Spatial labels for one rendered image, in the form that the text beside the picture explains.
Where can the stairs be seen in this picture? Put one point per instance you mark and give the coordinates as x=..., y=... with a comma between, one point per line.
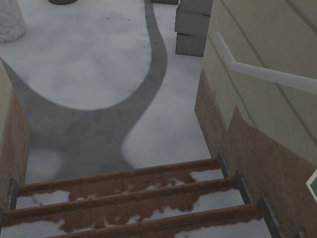
x=182, y=200

